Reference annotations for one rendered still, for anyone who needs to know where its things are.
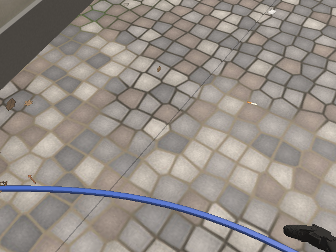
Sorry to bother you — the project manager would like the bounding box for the right robot hand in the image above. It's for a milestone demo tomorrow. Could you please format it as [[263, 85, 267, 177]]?
[[283, 224, 336, 252]]

